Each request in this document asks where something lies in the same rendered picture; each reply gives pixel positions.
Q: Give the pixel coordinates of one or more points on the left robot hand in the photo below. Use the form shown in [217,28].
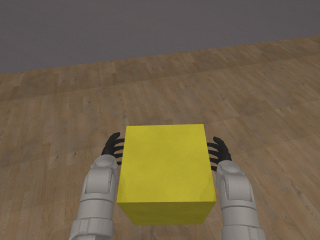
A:
[109,148]

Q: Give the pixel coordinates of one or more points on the carton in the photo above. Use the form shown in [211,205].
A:
[166,176]

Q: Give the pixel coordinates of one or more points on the right robot forearm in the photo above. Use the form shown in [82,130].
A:
[237,202]

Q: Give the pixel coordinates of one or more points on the left robot forearm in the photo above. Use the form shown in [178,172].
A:
[94,218]

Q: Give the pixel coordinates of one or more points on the right robot hand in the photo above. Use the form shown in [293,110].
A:
[222,153]

